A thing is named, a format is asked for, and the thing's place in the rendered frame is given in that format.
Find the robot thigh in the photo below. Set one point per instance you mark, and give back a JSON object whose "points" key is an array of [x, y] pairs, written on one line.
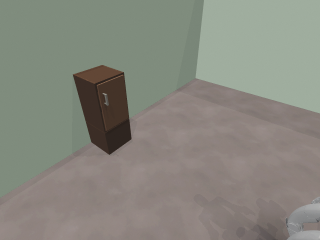
{"points": [[306, 235], [309, 213]]}

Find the handle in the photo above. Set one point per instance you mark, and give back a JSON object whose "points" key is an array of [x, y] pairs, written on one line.
{"points": [[106, 99]]}

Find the cupboard door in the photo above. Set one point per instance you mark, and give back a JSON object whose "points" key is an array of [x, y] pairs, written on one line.
{"points": [[117, 110]]}

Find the right robot thigh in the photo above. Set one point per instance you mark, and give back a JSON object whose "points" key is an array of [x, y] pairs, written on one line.
{"points": [[309, 213]]}

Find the left robot thigh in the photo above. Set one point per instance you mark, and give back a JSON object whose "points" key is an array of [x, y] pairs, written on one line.
{"points": [[306, 235]]}

